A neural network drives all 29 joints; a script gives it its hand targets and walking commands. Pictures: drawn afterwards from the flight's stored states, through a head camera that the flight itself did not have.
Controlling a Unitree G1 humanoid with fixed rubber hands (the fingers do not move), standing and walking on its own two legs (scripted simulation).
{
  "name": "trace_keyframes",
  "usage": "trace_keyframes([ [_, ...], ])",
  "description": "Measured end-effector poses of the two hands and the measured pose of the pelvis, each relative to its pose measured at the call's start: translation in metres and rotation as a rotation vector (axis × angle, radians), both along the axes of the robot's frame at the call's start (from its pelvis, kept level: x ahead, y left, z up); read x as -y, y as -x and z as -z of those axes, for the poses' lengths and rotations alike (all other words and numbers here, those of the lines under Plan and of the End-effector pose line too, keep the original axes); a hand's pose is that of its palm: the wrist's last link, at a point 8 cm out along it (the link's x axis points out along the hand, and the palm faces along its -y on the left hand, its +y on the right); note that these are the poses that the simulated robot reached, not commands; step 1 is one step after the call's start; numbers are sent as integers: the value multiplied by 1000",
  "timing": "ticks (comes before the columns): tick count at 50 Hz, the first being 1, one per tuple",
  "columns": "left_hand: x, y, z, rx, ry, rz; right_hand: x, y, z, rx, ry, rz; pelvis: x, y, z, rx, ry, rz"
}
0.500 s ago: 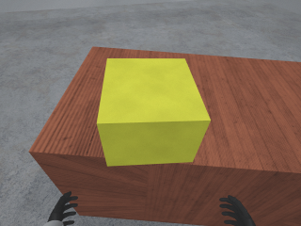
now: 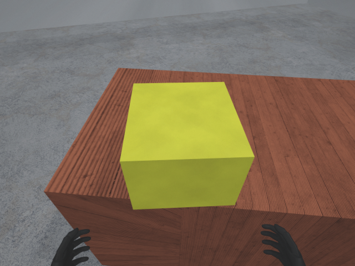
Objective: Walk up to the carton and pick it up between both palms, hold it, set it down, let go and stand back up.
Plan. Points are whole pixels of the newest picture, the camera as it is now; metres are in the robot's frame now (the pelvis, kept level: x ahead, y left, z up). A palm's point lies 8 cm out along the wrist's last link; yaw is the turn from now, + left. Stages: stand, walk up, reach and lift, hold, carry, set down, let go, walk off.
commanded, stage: reach and lift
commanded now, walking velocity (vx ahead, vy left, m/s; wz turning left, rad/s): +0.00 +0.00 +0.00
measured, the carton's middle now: (181, 141) +0.45 +0.04 +0.04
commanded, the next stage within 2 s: none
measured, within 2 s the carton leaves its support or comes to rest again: neither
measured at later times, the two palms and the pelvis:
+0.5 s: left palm (62, 249) +0.16 +0.26 +0.02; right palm (308, 257) +0.18 -0.21 +0.02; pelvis -0.01 +0.01 +0.00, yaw -2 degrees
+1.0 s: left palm (70, 194) +0.24 +0.26 +0.08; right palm (309, 212) +0.24 -0.22 +0.07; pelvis -0.01 +0.01 +0.00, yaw -3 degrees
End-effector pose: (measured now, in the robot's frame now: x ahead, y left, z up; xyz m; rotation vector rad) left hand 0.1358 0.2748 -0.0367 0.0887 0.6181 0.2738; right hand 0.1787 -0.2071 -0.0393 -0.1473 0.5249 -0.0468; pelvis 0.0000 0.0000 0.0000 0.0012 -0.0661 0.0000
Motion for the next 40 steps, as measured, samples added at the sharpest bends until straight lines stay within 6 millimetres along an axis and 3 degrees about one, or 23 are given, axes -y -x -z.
trace_keyframes([
  [9,5,-17,-17,110,6,29,6,8,-22,61,-26,26,-6,-3,-1,-6,5,22],
  [25,11,-24,-54,265,21,44,4,3,-61,191,-96,35,-11,7,-2,-11,4,33],
  [40,16,-77,-91,350,45,80,9,-22,-83,242,-141,61,-12,12,-2,-15,-2,51],
])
